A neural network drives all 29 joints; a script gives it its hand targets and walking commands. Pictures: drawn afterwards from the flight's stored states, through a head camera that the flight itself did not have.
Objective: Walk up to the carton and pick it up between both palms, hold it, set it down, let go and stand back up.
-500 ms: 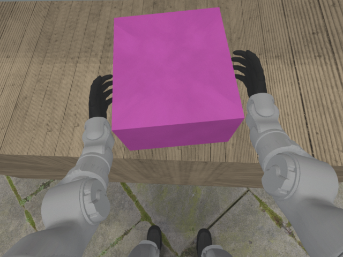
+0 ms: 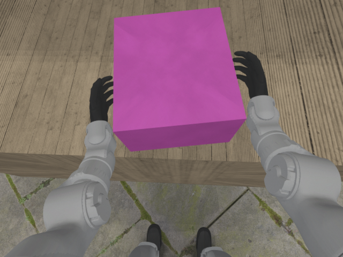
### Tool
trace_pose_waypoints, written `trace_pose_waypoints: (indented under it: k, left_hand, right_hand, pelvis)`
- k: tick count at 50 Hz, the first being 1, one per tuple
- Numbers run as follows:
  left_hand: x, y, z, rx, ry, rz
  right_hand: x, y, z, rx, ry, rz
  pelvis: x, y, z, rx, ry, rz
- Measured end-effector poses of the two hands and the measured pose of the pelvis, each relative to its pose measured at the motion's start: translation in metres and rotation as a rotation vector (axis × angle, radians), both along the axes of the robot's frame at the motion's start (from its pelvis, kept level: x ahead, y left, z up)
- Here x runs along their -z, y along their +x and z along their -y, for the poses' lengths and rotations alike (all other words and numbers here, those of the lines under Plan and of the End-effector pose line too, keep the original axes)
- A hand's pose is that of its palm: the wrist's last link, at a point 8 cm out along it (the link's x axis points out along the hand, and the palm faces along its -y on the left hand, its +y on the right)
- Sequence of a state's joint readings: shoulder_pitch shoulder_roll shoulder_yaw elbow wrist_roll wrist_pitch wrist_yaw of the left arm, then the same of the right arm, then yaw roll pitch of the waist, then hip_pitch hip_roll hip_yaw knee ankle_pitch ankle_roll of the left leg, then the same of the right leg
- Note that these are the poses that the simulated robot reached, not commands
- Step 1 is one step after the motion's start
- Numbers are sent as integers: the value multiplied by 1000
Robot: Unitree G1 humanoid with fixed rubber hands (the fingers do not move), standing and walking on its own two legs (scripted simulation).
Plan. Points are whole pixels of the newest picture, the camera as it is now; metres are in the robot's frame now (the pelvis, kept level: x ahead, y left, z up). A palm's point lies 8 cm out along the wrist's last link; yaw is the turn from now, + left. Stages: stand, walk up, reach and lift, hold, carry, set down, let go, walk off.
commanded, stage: reach and lift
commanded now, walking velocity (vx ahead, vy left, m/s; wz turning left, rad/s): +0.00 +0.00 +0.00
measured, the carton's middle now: (173, 82) +0.53 +0.05 -0.05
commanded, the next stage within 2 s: none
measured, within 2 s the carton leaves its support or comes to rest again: leaves its support in 0.76 s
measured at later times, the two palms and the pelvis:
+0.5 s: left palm (97, 125) +0.38 +0.22 -0.01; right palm (257, 104) +0.44 -0.14 +0.01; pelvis -0.01 +0.01 +0.00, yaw +1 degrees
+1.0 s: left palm (83, 131) +0.35 +0.22 +0.04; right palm (268, 111) +0.40 -0.14 +0.06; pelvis -0.04 +0.00 +0.00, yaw +3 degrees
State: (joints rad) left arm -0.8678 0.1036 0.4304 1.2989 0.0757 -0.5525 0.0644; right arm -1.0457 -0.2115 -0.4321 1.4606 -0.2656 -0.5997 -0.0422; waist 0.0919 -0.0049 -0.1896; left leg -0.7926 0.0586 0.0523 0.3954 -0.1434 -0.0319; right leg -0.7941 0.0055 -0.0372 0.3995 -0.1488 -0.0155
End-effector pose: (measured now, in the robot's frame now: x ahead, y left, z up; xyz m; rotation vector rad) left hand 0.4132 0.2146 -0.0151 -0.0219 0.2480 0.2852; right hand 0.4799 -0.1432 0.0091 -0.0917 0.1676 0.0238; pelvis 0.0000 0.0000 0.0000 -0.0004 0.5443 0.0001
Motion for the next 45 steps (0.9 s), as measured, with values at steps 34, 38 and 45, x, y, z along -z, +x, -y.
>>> trace_pose_waypoints:
  k: [34, 38, 45]
  left_hand:
    - [-5, -53, -2, 25, -31, -33]
    - [-8, -61, -3, 30, -28, -48]
    - [-26, -68, -4, 41, -17, -30]
  right_hand:
    - [-4, -63, -1, 22, -26, -67]
    - [-8, -72, -2, 27, -21, -82]
    - [-28, -83, -2, 39, -6, -65]
  pelvis:
    - [1, -22, -5, -33, -8, 69]
    - [2, -28, -5, -41, -9, 88]
    - [2, -36, -5, -55, -7, 132]
